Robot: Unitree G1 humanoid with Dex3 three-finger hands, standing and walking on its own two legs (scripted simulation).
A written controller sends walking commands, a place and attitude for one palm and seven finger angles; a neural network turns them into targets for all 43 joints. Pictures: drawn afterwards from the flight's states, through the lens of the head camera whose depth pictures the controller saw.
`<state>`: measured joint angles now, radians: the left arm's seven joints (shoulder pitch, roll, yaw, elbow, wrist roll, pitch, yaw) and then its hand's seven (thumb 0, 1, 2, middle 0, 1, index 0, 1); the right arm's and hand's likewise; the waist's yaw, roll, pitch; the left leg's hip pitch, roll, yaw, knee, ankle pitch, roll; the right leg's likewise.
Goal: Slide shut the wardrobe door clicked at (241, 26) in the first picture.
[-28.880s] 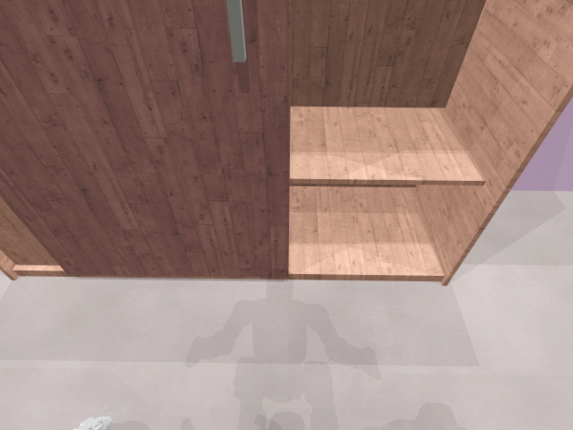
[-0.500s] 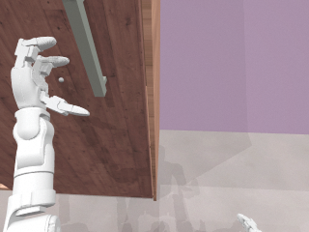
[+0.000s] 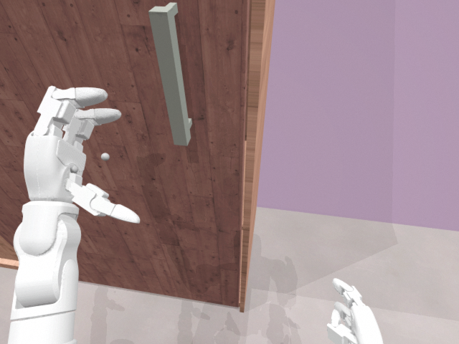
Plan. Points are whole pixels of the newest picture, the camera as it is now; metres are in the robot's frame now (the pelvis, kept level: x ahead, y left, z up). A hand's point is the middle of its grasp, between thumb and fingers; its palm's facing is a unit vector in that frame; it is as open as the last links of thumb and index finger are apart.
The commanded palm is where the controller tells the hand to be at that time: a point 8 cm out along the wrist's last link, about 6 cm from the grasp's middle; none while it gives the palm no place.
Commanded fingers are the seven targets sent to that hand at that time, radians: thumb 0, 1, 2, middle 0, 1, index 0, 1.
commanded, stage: slip the hand off the handle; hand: left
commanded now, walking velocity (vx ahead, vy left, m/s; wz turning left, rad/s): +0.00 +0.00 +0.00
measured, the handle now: (177, 80) +0.42 +0.14 +0.28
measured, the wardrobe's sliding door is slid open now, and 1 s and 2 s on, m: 0.00 0.00 0.00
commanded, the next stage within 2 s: draw the hand back to the body in 0.04 s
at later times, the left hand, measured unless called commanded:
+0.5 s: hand (93, 189) +0.24 +0.22 +0.21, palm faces +0.03 -0.99 -0.12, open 14.7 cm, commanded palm +0.19 +0.26 +0.23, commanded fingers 0.00 -0.55 0.20 -0.25 -1.15 -0.25 -1.15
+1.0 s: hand (72, 208) +0.23 +0.25 +0.18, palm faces +0.44 -0.84 -0.31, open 12.4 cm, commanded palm +0.17 +0.28 +0.20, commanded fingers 0.00 0.28 0.60 -0.22 -0.66 -0.22 -0.66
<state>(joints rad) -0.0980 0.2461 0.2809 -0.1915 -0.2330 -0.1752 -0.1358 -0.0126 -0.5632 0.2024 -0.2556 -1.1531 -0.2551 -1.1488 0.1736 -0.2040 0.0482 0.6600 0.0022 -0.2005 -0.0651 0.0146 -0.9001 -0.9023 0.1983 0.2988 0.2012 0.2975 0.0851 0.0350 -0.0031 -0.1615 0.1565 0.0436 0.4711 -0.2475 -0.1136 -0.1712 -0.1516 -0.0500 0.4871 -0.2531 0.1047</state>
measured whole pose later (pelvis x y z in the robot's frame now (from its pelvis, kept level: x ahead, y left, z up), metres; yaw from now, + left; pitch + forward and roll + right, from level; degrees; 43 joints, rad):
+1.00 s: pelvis +0.01 +0.01 +0.00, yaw -2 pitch -6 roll +0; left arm 0.29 0.30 0.32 -0.38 -0.05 -0.07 0.09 -0.01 -0.07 0.44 -0.24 -0.86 -0.24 -0.86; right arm 0.22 -0.22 0.02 0.69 -0.03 -0.23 -0.09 0.02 -0.90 -0.90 0.20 0.30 0.20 0.30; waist 0.09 0.05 0.06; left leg -0.07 0.17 0.07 0.43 -0.25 -0.11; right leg -0.08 -0.14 -0.03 0.40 -0.22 0.11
